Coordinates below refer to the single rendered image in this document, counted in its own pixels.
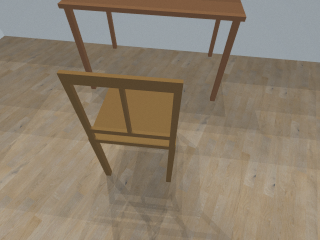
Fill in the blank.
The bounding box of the table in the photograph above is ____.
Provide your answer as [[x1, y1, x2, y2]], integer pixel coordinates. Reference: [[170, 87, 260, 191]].
[[57, 0, 247, 101]]

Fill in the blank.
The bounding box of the chair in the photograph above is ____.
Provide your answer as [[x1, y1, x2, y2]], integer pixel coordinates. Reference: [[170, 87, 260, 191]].
[[57, 70, 184, 182]]

